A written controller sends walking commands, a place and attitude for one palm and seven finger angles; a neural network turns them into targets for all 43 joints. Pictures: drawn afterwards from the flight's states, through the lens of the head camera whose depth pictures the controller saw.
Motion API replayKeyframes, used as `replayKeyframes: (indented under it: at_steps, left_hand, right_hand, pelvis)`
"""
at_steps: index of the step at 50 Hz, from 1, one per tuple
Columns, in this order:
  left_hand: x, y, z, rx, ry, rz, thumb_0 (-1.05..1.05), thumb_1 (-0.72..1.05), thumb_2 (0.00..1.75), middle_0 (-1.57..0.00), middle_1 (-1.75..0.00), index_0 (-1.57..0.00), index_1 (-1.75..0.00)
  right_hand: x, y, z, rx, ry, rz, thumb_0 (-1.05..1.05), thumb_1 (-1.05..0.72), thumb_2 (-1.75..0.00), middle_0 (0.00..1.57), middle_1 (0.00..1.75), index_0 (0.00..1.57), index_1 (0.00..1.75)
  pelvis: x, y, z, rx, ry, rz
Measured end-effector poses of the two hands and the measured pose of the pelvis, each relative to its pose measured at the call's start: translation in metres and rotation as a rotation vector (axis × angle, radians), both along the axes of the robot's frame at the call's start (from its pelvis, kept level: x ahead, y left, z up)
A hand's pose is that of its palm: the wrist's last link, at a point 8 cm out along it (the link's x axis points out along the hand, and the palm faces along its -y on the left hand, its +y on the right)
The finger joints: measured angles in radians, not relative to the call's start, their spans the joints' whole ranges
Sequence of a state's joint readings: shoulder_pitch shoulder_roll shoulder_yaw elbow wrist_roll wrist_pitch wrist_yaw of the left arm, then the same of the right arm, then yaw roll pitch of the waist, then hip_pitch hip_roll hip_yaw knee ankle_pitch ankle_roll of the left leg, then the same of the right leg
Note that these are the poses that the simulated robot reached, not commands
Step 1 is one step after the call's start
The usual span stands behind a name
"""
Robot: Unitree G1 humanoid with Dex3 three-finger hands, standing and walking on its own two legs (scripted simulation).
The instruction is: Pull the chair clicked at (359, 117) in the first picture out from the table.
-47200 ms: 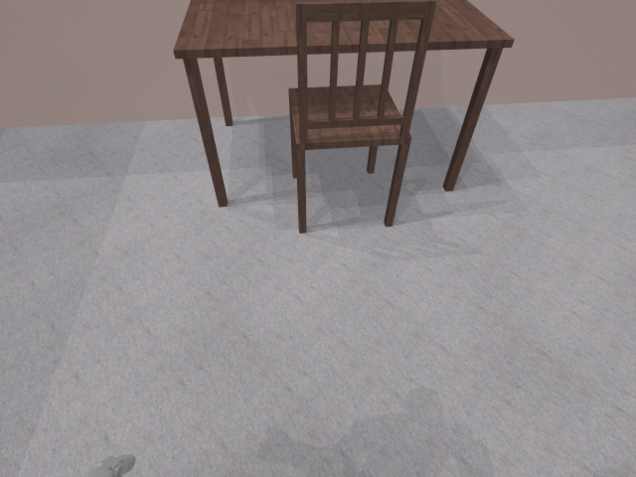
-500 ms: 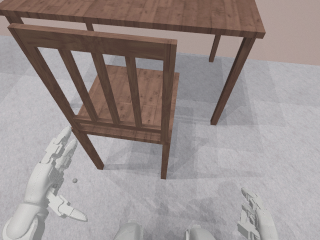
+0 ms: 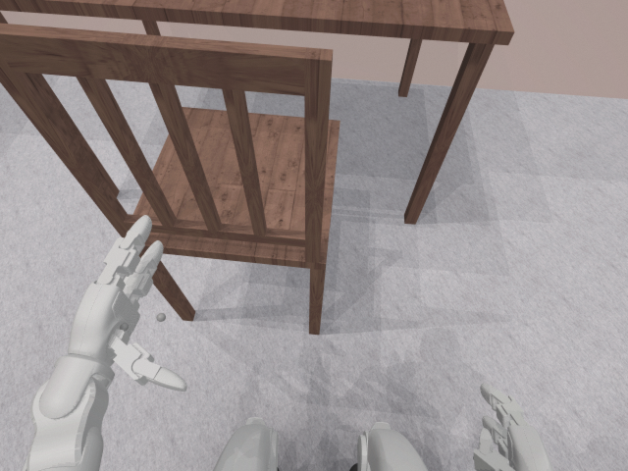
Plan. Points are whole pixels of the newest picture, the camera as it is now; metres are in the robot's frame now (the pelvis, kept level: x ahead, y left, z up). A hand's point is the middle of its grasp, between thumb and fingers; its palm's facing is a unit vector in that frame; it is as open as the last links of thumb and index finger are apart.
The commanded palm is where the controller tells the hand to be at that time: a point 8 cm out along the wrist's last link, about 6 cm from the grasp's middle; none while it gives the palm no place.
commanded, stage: aim the fingers beside a spindle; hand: left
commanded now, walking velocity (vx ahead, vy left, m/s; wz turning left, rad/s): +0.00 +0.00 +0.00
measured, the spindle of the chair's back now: (193, 169) +0.53 +0.20 +0.02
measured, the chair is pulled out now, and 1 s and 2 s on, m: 0.23 0.23 0.23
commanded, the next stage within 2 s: push the fingers through the gap in 1.58 s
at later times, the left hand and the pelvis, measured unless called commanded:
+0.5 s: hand (179, 282) +0.35 +0.19 +0.01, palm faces -0.13 -0.99 -0.05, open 17.0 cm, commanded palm +0.33 +0.25 +0.01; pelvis +0.00 +0.00 -0.01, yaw +0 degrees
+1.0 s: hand (175, 267) +0.37 +0.20 +0.00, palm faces -0.11 -0.99 -0.05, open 17.0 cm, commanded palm +0.35 +0.25 +0.00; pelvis -0.01 +0.01 -0.02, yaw -1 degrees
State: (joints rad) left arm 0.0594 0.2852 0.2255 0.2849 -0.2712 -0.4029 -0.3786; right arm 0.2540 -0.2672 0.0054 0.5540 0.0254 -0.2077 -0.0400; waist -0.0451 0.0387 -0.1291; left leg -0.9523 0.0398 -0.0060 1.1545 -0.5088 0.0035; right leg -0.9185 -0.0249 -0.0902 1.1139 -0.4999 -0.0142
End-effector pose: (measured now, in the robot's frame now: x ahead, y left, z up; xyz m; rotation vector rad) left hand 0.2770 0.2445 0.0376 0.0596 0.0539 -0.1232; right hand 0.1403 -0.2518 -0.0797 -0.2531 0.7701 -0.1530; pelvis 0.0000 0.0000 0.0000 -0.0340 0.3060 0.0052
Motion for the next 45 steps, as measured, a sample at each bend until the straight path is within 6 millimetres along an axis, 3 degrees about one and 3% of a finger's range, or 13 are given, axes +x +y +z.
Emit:
replayKeyframes:
  at_steps: [19, 27, 36, 45]
  left_hand:
    - [0.04, 0.002, -0.015, -0.003, -0.017, 0.015, -0.02, -0.5, 0.3, -0.06, -0.08, -0.06, -0.08]
    - [0.06, -0.003, -0.027, 0.0, 0.01, -0.005, -0.02, -0.5, 0.3, -0.06, -0.08, -0.06, -0.08]
    - [0.071, 0.007, -0.026, 0.004, -0.013, 0.025, -0.02, -0.5, 0.3, -0.06, -0.08, -0.06, -0.08]
    - [0.083, 0.003, -0.037, -0.012, -0.004, 0.0, -0.02, -0.5, 0.3, -0.06, -0.08, -0.06, -0.08]
  right_hand:
    - [-0.003, 0.003, -0.018, -0.001, 0.062, 0.006, 0.01, -0.91, -0.9, 0.21, 0.3, 0.2, 0.3]
    - [-0.012, -0.001, -0.025, -0.008, 0.11, -0.012, 0.01, -0.91, -0.9, 0.21, 0.3, 0.2, 0.3]
    - [-0.027, -0.002, -0.032, -0.006, 0.164, -0.03, 0.01, -0.91, -0.9, 0.2, 0.3, 0.2, 0.3]
    - [-0.037, -0.002, -0.038, -0.015, 0.201, -0.047, 0.01, -0.91, -0.9, 0.2, 0.3, 0.2, 0.3]
  pelvis:
    - [-0.004, 0.001, -0.011, -0.002, 0.038, 0.0]
    - [-0.004, 0.002, -0.015, -0.002, 0.056, -0.006]
    - [-0.004, 0.003, -0.018, -0.003, 0.069, -0.01]
    - [-0.007, 0.006, -0.023, -0.007, 0.083, -0.014]
